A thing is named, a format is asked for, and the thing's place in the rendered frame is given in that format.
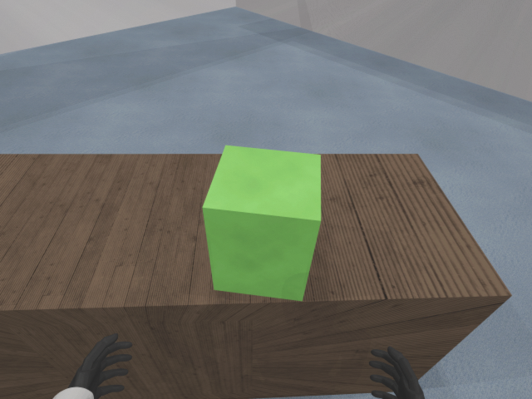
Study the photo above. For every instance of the right robot hand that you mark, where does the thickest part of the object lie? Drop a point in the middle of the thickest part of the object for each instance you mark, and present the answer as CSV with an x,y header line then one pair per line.
x,y
405,386

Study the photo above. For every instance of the carton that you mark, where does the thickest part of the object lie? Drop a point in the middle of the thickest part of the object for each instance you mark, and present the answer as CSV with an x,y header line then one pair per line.
x,y
262,216

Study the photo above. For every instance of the left robot hand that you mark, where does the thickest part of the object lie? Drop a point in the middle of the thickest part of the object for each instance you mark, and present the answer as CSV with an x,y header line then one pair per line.
x,y
90,374

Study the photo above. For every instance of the pedestal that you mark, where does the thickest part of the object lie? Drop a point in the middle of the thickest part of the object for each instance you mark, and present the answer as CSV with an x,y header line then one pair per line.
x,y
97,244

